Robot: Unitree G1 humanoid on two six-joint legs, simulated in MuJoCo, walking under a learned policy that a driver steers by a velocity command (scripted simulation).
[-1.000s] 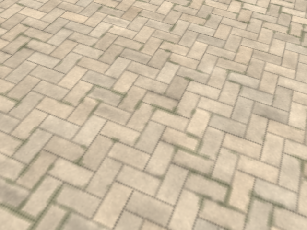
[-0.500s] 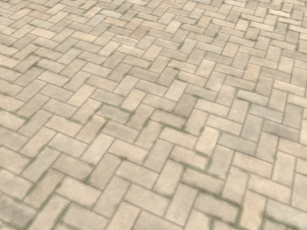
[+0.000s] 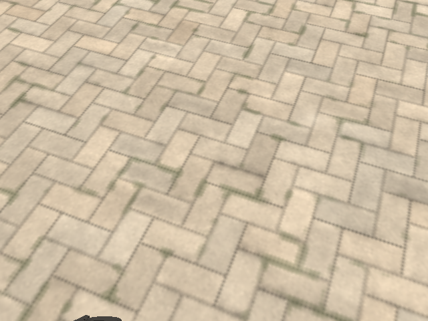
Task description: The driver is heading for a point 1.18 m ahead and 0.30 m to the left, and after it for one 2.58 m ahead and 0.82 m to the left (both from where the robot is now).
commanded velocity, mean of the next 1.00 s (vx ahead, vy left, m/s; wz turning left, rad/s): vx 0.49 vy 0.00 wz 0.42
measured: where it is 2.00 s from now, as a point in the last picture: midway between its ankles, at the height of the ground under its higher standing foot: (128, 166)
